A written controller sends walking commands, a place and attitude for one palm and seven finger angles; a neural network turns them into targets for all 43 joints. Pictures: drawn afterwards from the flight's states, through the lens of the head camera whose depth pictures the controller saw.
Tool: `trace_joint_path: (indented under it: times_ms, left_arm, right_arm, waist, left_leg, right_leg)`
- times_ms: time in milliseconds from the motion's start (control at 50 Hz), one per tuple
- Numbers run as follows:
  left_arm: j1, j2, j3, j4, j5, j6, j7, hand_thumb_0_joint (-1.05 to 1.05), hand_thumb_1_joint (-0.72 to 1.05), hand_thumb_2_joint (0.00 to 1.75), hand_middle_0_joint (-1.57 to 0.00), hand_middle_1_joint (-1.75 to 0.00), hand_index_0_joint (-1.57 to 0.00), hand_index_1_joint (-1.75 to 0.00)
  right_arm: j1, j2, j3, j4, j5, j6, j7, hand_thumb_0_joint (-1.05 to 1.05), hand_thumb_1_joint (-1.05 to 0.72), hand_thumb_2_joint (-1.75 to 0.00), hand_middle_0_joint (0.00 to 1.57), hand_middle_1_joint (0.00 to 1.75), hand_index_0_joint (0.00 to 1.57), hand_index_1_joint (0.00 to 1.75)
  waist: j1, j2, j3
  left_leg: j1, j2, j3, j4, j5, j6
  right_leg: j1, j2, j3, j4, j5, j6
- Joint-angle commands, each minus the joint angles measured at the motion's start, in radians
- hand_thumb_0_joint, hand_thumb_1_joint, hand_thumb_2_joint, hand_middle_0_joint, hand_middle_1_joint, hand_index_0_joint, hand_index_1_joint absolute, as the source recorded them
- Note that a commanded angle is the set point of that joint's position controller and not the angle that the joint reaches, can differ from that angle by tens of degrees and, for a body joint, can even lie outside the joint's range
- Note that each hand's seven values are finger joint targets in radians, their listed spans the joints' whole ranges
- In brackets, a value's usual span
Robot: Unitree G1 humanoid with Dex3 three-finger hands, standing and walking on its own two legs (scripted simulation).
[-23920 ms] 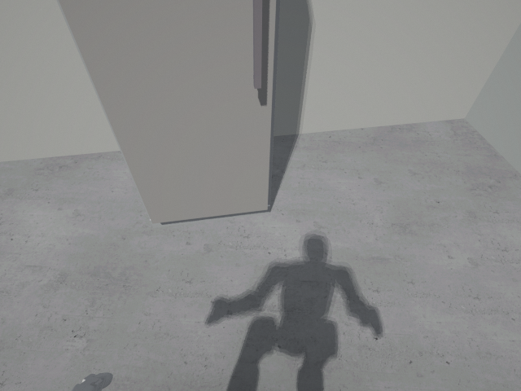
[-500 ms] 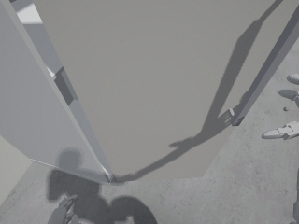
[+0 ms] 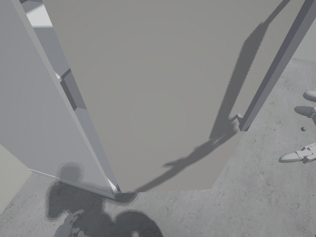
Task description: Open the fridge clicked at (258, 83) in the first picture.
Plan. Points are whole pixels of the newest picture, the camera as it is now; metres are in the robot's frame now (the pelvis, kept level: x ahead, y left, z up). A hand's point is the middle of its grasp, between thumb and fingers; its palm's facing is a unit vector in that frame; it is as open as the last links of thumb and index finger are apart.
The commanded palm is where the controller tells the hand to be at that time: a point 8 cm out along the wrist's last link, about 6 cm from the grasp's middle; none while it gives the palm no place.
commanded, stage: slip the hand off the handle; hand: right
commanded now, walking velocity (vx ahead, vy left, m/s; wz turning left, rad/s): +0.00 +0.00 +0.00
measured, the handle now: (267, 74) +0.46 -0.24 +0.20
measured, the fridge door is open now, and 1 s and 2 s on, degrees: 71 71 71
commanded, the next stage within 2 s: draw the hand back to the body in 0.40 s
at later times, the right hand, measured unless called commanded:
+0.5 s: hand out of the picture +0.24 -0.28 +0.15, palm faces +0.29 +0.93 -0.20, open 14.7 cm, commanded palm +0.22 -0.32 +0.16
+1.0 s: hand out of the picture +0.23 -0.27 +0.16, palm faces +0.21 +0.98 -0.04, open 14.6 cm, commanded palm +0.18 -0.31 +0.18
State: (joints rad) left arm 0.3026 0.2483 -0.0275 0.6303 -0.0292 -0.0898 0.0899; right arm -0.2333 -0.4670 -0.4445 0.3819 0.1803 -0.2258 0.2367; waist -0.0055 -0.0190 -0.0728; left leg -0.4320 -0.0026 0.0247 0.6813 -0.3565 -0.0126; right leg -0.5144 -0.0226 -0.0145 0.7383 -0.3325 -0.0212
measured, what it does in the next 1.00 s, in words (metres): stands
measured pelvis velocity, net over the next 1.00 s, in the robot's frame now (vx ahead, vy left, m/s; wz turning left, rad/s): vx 0.00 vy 0.02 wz -0.03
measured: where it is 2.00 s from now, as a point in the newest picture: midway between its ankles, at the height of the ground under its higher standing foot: outside the picture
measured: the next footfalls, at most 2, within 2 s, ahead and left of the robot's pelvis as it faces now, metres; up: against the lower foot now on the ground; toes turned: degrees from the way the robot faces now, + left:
none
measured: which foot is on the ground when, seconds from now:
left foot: down 0.00-1.00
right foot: down 0.00-1.00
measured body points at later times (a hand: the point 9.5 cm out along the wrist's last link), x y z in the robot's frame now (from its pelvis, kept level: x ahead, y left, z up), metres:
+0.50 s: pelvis -0.01 +0.02 +0.00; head -0.01 +0.02 +0.45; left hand +0.19 +0.24 -0.07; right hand +0.22 -0.33 +0.16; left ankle -0.01 +0.13 -0.72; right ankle +0.02 -0.10 -0.72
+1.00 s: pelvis +0.00 +0.02 +0.01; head -0.02 +0.03 +0.46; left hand +0.20 +0.24 -0.05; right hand +0.21 -0.32 +0.16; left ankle -0.01 +0.13 -0.72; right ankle +0.02 -0.10 -0.72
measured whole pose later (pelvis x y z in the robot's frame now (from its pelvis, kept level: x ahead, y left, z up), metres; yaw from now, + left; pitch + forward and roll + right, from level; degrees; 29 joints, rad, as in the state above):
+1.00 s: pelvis +0.00 +0.02 +0.01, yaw -2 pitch -1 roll +1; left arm 0.25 0.27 -0.06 0.62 -0.07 -0.26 0.13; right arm 0.14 -0.40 -0.46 -0.05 0.38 0.14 0.33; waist -0.07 -0.04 -0.06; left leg -0.22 0.00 0.05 0.57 -0.33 0.00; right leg -0.31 -0.02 0.01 0.61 -0.29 0.00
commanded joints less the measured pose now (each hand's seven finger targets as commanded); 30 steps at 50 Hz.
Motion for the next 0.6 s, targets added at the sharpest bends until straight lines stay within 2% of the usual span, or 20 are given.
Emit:
trace_joint_path:
  times_ms: [0,40,80,100,120,160,240,280,340,360,380,420,460,500,520,540,560,580]
  left_arm:
    - [-0.084,0.149,0.054,-0.153,-0.004,-0.068,0.013,0.0,0.9,0.9,-0.2,-0.3,-0.2,-0.3]
    - [-0.095,0.144,0.051,-0.158,-0.005,-0.077,0.013,0.0,0.9,0.9,-0.2,-0.3,-0.2,-0.3]
    - [-0.099,0.145,0.052,-0.154,-0.006,-0.083,0.016,0.0,0.9,0.9,-0.2,-0.3,-0.2,-0.3]
    - [-0.108,0.141,0.048,-0.161,-0.007,-0.088,0.015,0.0,0.9,0.9,-0.2,-0.3,-0.2,-0.3]
    - [-0.113,0.142,0.048,-0.158,-0.009,-0.092,0.017,0.0,0.9,0.9,-0.2,-0.3,-0.2,-0.3]
    - [-0.121,0.141,0.044,-0.152,-0.012,-0.096,0.023,0.0,0.9,0.9,-0.2,-0.3,-0.2,-0.3]
    - [-0.139,0.136,0.043,-0.163,-0.012,-0.118,0.025,0.0,0.9,0.9,-0.2,-0.3,-0.2,-0.3]
    - [-0.138,0.136,0.04,-0.16,-0.012,-0.122,0.023,0.0,0.9,0.9,-0.2,-0.3,-0.2,-0.3]
    - [-0.157,0.131,0.036,-0.163,-0.014,-0.133,0.027,0.0,0.9,0.9,-0.2,-0.3,-0.2,-0.3]
    - [-0.153,0.133,0.036,-0.154,-0.013,-0.134,0.029,0.0,0.9,0.9,-0.2,-0.3,-0.2,-0.3]
    - [-0.163,0.131,0.034,-0.159,-0.015,-0.138,0.03,0.0,0.9,0.9,-0.2,-0.3,-0.2,-0.3]
    - [-0.168,0.13,0.03,-0.151,-0.015,-0.146,0.037,0.0,0.9,0.9,-0.2,-0.3,-0.2,-0.3]
    - [-0.164,0.134,0.027,-0.135,-0.014,-0.149,0.045,0.0,0.9,0.9,-0.2,-0.3,-0.2,-0.3]
    - [-0.169,0.13,0.024,-0.134,-0.014,-0.159,0.049,0.0,0.9,0.9,-0.2,-0.3,-0.2,-0.3]
    - [-0.194,0.145,0.014,-0.132,-0.052,-0.174,0.067,0.0,0.9,0.9,-0.2,-0.3,-0.2,-0.3]
    - [-0.211,0.14,0.009,-0.14,-0.062,-0.189,0.083,0.0,0.9,0.9,-0.2,-0.3,-0.2,-0.3]
    - [-0.214,0.145,0.005,-0.144,-0.063,-0.199,0.094,0.0,0.9,0.9,-0.2,-0.3,-0.2,-0.3]
    - [-0.21,0.148,-0.001,-0.152,-0.062,-0.207,0.095,0.0,0.9,0.9,-0.2,-0.3,-0.2,-0.3]
  right_arm:
    - [-0.227,-0.307,-0.104,-0.302,0.02,-0.069,-0.03,0.0,0.55,-0.2,0.25,1.15,0.25,1.15]
    - [-0.194,-0.271,-0.077,-0.337,0.026,-0.065,-0.028,0.0,0.55,-0.2,0.25,1.15,0.25,1.15]
    - [-0.145,-0.285,-0.101,-0.351,0.036,-0.061,-0.027,0.0,0.55,-0.2,0.25,1.15,0.25,1.15]
    - [-0.12,-0.255,-0.079,-0.366,0.043,-0.055,-0.022,0.0,0.55,-0.2,0.25,1.15,0.25,1.15]
    - [-0.11,-0.262,-0.089,-0.365,0.049,-0.049,-0.02,0.0,0.55,-0.2,0.25,1.15,0.25,1.15]
    - [-0.122,-0.232,-0.059,-0.371,0.053,-0.04,-0.015,0.0,0.55,-0.2,0.25,1.15,0.25,1.15]
    - [-0.048,-0.219,-0.058,-0.442,0.063,-0.04,-0.01,0.0,0.55,-0.2,0.25,1.15,0.25,1.15]
    - [0.006,-0.226,-0.075,-0.446,0.069,-0.039,-0.01,0.0,0.55,-0.2,0.25,1.15,0.25,1.15]
    - [0.02,-0.205,-0.06,-0.5,0.076,-0.04,-0.009,0.0,0.55,-0.2,0.25,1.15,0.25,1.15]
    - [0.035,-0.222,-0.079,-0.495,0.078,-0.036,-0.013,0.0,0.55,-0.2,0.25,1.15,0.25,1.15]
    - [0.049,-0.21,-0.071,-0.494,0.081,-0.033,-0.011,0.0,0.55,-0.2,0.25,1.15,0.25,1.15]
    - [-0.029,-0.209,-0.054,-0.513,0.076,-0.037,-0.011,0.0,0.55,-0.2,0.25,1.15,0.25,1.15]
    - [-0.048,-0.231,-0.066,-0.488,0.072,-0.034,-0.015,0.0,0.55,-0.2,0.25,1.15,0.25,1.15]
    - [-0.081,-0.215,-0.043,-0.469,0.068,-0.035,-0.009,0.0,0.55,-0.2,0.25,1.15,0.25,1.15]
    - [-0.09,-0.166,-0.052,-0.344,0.238,0.078,0.075,0.0,0.55,-0.2,0.25,1.15,0.25,1.15]
    - [-0.16,-0.205,-0.052,-0.413,0.252,0.127,0.121,0.0,0.55,-0.2,0.25,1.15,0.25,1.15]
    - [-0.123,-0.247,-0.091,-0.382,0.265,0.184,0.15,0.0,0.55,-0.2,0.25,1.15,0.25,1.15]
    - [-0.138,-0.268,-0.08,-0.417,0.252,0.233,0.175,0.0,0.55,-0.2,0.25,1.15,0.25,1.15]
  waist:
    - [-0.032,-0.104,-0.245]
    - [-0.027,-0.104,-0.238]
    - [-0.032,-0.095,-0.234]
    - [-0.034,-0.093,-0.218]
    - [-0.033,-0.085,-0.199]
    - [-0.021,-0.07,-0.158]
    - [-0.036,-0.076,-0.188]
    - [-0.041,-0.05,-0.177]
    - [-0.038,-0.075,-0.148]
    - [-0.04,-0.052,-0.136]
    - [-0.038,-0.057,-0.12]
    - [-0.025,-0.074,-0.113]
    - [-0.021,-0.056,-0.095]
    - [-0.016,-0.064,-0.1]
    - [-0.009,-0.072,-0.167]
    - [-0.02,-0.079,-0.173]
    - [-0.034,-0.065,-0.179]
    - [-0.039,-0.086,-0.201]
  left_leg:
    - [0.023,-0.041,0.019,-0.086,0.157,0.041]
    - [0.02,-0.041,0.023,-0.087,0.162,0.04]
    - [0.036,-0.04,0.02,-0.091,0.176,0.04]
    - [0.037,-0.038,0.02,-0.095,0.175,0.038]
    - [0.032,-0.037,0.02,-0.1,0.159,0.036]
    - [0.014,-0.036,0.018,-0.114,0.127,0.036]
    - [0.035,-0.032,0.016,-0.114,0.136,0.035]
    - [0.051,-0.03,0.013,-0.115,0.153,0.033]
    - [0.037,-0.028,0.012,-0.126,0.126,0.032]
    - [0.044,-0.029,0.009,-0.131,0.119,0.032]
    - [0.036,-0.025,0.003,-0.138,0.103,0.029]
    - [0.02,-0.024,-0.001,-0.143,0.075,0.028]
    - [0.018,-0.022,-0.005,-0.152,0.059,0.029]
    - [0.014,-0.017,-0.01,-0.156,0.036,0.026]
    - [0.118,-0.002,-0.032,-0.199,0.035,0.029]
    - [0.144,0.001,-0.027,-0.212,0.059,0.025]
    - [0.163,0.003,-0.039,-0.221,0.081,0.024]
    - [0.181,0.007,-0.032,-0.212,0.141,0.025]
  right_leg:
    - [0.223,0.017,0.05,-0.128,0.19,-0.001]
    - [0.237,0.017,0.051,-0.13,0.195,-0.001]
    - [0.231,0.018,0.044,-0.128,0.199,-0.002]
    - [0.225,0.02,0.041,-0.13,0.192,-0.003]
    - [0.215,0.02,0.041,-0.134,0.169,-0.002]
    - [0.208,0.019,0.042,-0.139,0.131,-0.004]
    - [0.233,0.024,0.043,-0.143,0.139,-0.004]
    - [0.216,0.026,0.039,-0.139,0.148,-0.005]
    - [0.22,0.028,0.037,-0.146,0.12,-0.004]
    - [0.211,0.026,0.037,-0.144,0.113,-0.005]
    - [0.202,0.03,0.032,-0.145,0.096,-0.006]
    - [0.209,0.03,0.036,-0.148,0.071,-0.006]
    - [0.2,0.029,0.038,-0.145,0.06,-0.007]
    - [0.198,0.032,0.037,-0.147,0.04,-0.007]
    - [0.23,0.027,0.047,-0.177,0.01,-0.006]
    - [0.255,0.026,0.049,-0.182,0.032,-0.01]
    - [0.253,0.026,0.048,-0.18,0.059,-0.014]
    - [0.274,0.027,0.055,-0.191,0.109,-0.018]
